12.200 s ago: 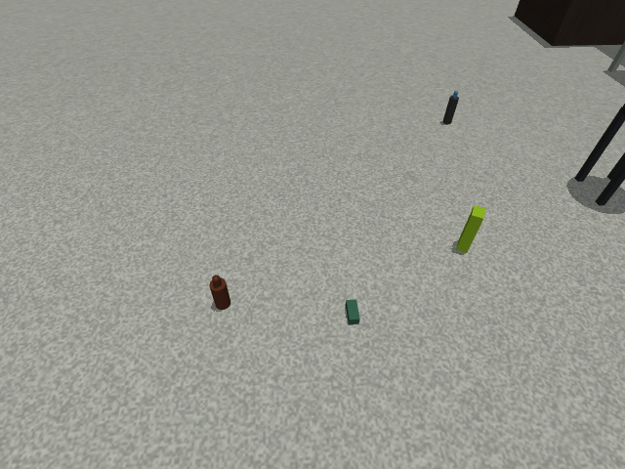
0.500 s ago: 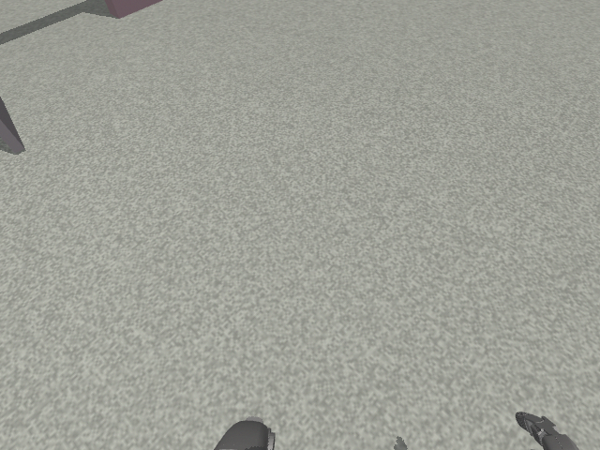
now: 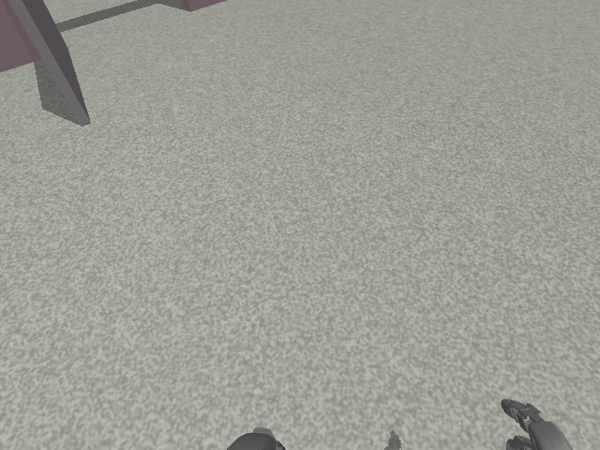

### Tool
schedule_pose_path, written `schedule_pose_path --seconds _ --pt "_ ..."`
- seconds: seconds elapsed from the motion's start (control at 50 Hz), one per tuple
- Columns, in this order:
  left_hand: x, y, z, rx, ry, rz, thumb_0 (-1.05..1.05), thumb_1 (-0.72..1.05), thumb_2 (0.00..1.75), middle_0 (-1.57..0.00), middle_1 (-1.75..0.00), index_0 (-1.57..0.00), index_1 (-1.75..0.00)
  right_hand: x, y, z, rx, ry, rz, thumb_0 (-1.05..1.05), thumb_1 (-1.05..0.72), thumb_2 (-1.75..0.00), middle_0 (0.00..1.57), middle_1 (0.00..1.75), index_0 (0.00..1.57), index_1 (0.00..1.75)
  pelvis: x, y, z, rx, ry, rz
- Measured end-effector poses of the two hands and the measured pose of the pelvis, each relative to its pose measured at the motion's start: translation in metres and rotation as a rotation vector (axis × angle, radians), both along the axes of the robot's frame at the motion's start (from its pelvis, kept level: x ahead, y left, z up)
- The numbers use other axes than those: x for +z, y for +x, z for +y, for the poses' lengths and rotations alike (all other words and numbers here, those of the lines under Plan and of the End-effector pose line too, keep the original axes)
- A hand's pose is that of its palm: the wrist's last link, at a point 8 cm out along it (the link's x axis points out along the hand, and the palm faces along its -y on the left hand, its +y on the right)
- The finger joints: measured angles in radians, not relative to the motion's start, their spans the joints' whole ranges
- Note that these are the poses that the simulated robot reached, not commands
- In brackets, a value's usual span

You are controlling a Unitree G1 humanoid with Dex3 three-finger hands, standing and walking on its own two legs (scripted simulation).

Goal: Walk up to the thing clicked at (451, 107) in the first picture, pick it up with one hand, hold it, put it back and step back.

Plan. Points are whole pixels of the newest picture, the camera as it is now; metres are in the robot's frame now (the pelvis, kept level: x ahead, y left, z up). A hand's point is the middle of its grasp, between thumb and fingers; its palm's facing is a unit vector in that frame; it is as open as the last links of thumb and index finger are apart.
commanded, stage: walk up
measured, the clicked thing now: out of the picture -0.15 -1.22 -0.64
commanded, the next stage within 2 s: stand in 1.58 s
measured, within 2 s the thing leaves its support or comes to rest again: neither
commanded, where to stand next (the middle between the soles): +0.04 +0.02 m, yaw +8 degrees
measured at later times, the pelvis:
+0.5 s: pelvis -0.03 +0.04 +0.02, yaw +10 degrees
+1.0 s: pelvis -0.02 +0.01 +0.01, yaw +12 degrees
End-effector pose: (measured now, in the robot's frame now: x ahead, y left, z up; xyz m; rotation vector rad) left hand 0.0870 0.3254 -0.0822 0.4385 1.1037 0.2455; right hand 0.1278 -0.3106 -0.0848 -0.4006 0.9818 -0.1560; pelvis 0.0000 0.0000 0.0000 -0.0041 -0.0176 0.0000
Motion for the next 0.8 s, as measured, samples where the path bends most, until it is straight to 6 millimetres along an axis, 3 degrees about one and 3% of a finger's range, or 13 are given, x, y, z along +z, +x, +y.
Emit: schedule_pose_path --seconds 0.08,0.16,0.22,0.28,0.34,0.44,0.6,0.68,0.8 --pt "0.014 -0.039 0.0 0.03 0.042 -0.003 0.01 0.91 0.9 -0.2 -0.3 -0.2 -0.3 -0.016 -0.018 -0.001 -0.004 0.034 0.047 0.0 -0.9 -0.9 0.2 0.3 0.2 0.3 0.001 -0.015 -0.005 0.039 -0.025 -0.024" --pt "0.032 -0.076 0.006 0.103 0.065 0.014 0.01 0.9 0.9 -0.2 -0.3 -0.2 -0.3 -0.013 -0.039 0.005 0.02 0.063 0.115 0.0 -0.9 -0.9 0.2 0.3 0.2 0.3 0.016 -0.023 -0.002 0.062 0.029 -0.032" --pt "0.041 -0.093 0.012 0.121 0.069 0.02 0.01 0.9 0.9 -0.2 -0.3 -0.2 -0.3 -0.013 -0.056 0.007 0.029 0.066 0.161 0.0 -0.9 -0.9 0.2 0.3 0.2 0.3 0.022 -0.029 0.004 0.091 0.034 -0.023" --pt "0.041 -0.104 0.022 0.125 0.054 0.016 0.01 0.9 0.9 -0.2 -0.3 -0.2 -0.3 -0.013 -0.071 0.011 0.042 0.046 0.222 0.0 -0.9 -0.9 0.2 0.3 0.2 0.3 0.023 -0.033 0.012 0.122 0.027 -0.016" --pt "0.027 -0.112 0.037 0.145 0.023 0.002 0.01 0.9 0.9 -0.2 -0.3 -0.2 -0.3 -0.011 -0.077 0.018 0.066 0.004 0.264 0.0 -0.9 -0.9 0.2 0.3 0.2 0.3 0.016 -0.035 0.023 0.151 0.013 -0.013" --pt "-0.008 -0.125 0.049 0.199 -0.053 0.054 0.01 0.91 0.9 -0.2 -0.3 -0.2 -0.3 0.001 -0.073 0.039 0.069 -0.052 0.204 0.01 -0.9 -0.9 0.2 0.3 0.2 0.3 0.009 -0.035 0.039 0.152 0.037 -0.026" --pt "-0.024 -0.112 0.03 0.202 -0.159 0.055 0.01 0.91 0.9 -0.2 -0.3 -0.2 -0.3 0.031 -0.056 0.039 0.089 -0.106 0.133 0.0 -0.89 -0.9 0.2 0.3 0.2 0.3 0.019 -0.026 0.037 0.182 0.006 -0.031" --pt "-0.028 -0.104 0.019 0.204 -0.165 0.054 0.01 0.91 0.9 -0.2 -0.3 -0.2 -0.3 0.027 -0.04 0.029 0.099 -0.116 0.118 0.0 -0.89 -0.9 0.2 0.3 0.2 0.3 0.014 -0.023 0.028 0.182 0.011 -0.031" --pt "-0.025 -0.103 0.001 0.216 -0.13 0.055 0.01 0.91 0.9 -0.2 -0.3 -0.2 -0.3 0.0 -0.01 0.019 0.101 -0.073 0.103 0.0 -0.9 -0.9 0.2 0.3 0.2 0.3 0.005 -0.02 0.012 0.195 -0.019 -0.039"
